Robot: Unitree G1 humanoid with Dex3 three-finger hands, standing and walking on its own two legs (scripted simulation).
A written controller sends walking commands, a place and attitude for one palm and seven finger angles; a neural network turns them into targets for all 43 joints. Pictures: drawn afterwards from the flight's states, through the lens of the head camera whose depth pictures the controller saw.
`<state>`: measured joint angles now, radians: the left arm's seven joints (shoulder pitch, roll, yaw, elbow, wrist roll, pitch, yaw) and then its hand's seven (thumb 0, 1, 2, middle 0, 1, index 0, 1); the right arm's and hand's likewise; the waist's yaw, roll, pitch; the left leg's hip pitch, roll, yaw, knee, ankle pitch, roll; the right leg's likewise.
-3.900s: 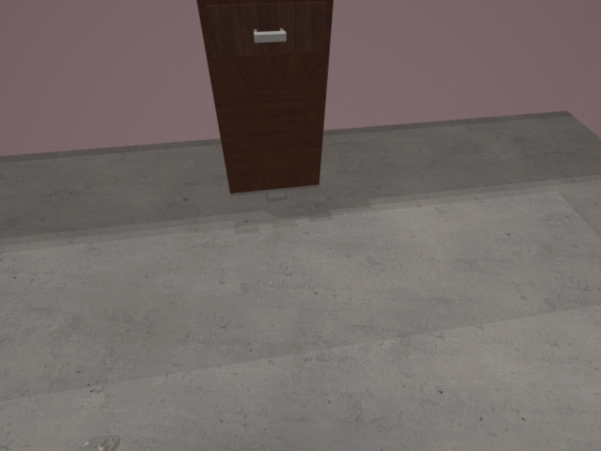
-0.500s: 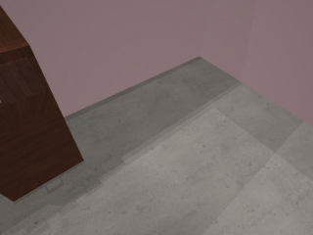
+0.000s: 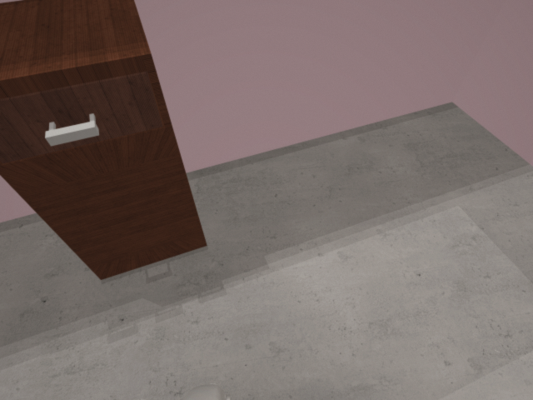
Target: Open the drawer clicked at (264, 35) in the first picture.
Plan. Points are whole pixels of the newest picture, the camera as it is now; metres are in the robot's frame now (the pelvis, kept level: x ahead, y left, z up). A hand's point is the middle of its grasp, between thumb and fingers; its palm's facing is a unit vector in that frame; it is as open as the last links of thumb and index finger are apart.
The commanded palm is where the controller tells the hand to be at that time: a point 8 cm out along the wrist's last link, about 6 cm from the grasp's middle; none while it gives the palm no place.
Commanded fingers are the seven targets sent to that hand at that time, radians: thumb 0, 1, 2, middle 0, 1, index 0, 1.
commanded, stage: turn to face it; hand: left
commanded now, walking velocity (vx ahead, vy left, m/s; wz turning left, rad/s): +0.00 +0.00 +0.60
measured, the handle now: (72, 127) +0.67 +0.50 -0.02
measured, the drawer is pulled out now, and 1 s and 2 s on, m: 0.00 0.00 0.00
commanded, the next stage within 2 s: take the last steps up to it in 0.58 s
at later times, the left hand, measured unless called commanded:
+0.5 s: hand out of the picture +0.05 +0.23 -0.16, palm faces +0.26 -0.92 -0.28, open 7.3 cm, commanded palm none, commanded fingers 0.00 0.90 0.90 -0.20 -0.30 -0.20 -0.30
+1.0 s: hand out of the picture -0.09 +0.19 -0.19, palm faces +0.43 -0.88 -0.19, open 7.3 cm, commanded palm none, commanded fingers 0.00 0.90 0.90 -0.20 -0.30 -0.20 -0.30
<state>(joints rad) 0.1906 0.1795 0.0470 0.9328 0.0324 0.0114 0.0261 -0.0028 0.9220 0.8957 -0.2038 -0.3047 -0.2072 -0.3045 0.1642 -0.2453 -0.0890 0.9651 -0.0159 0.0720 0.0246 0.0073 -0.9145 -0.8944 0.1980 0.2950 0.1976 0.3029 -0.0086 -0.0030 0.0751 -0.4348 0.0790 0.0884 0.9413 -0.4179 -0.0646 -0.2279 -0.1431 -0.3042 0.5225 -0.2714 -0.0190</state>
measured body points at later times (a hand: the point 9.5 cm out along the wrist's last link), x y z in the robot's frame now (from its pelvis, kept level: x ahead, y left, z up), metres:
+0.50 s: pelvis +0.01 +0.01 -0.01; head +0.05 +0.00 +0.44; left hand +0.04 +0.28 -0.14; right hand +0.15 -0.21 -0.16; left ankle +0.00 +0.13 -0.74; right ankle +0.05 -0.11 -0.73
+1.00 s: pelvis +0.02 +0.02 +0.00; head +0.02 +0.05 +0.44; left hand -0.12 +0.23 -0.17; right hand +0.16 -0.18 -0.14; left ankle -0.06 +0.11 -0.74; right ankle +0.05 -0.10 -0.73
